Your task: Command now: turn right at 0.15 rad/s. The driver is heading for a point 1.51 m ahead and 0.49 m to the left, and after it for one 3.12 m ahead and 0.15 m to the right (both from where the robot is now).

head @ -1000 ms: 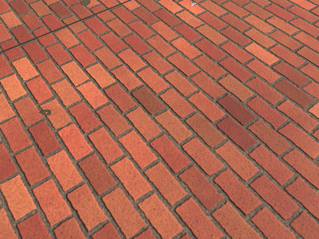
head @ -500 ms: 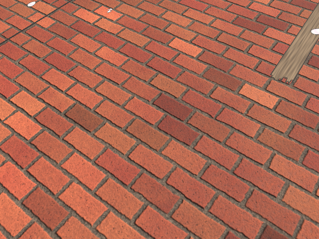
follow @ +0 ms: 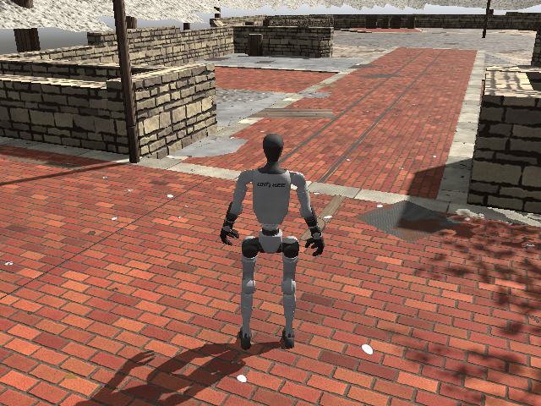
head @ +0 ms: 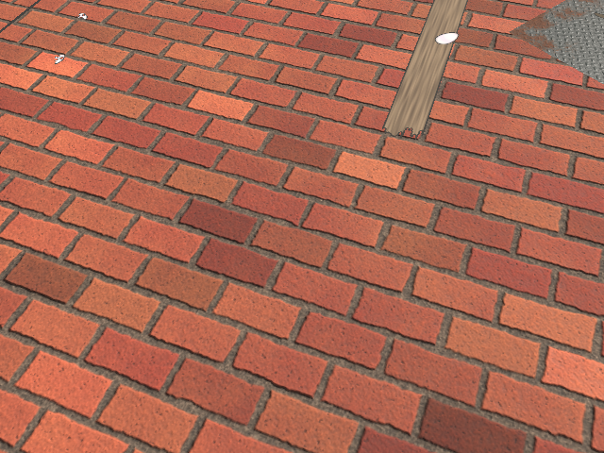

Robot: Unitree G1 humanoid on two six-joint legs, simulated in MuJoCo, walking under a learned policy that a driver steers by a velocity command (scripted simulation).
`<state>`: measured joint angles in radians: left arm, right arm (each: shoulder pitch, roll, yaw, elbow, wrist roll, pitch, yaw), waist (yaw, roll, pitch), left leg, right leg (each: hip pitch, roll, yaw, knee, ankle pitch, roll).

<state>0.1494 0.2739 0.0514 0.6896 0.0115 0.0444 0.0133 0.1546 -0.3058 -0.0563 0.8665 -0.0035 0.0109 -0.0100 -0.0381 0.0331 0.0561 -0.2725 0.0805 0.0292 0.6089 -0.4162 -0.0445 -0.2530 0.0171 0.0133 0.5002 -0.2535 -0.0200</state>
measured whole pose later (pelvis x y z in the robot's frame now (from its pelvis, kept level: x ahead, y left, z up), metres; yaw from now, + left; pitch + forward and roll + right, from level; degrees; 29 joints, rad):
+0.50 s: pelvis -0.01 -0.02 -0.01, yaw +9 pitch +1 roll -1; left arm 0.15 0.30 0.09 0.78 0.02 0.01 0.04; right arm 0.16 -0.32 -0.07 0.82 0.02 0.02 -0.03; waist -0.01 0.02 0.05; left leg -0.37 0.00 -0.09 0.75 -0.42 -0.02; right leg -0.26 0.01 -0.06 0.57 -0.32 -0.03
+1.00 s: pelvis -0.03 +0.04 +0.01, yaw +26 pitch +3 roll -2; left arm 0.11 0.33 0.09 0.75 0.01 0.01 0.05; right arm 0.17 -0.30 -0.07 0.69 0.01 0.02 -0.01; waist -0.01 -0.03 0.06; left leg -0.29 -0.05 -0.06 0.45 -0.20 0.07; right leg -0.54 -0.02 0.04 1.07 -0.38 0.08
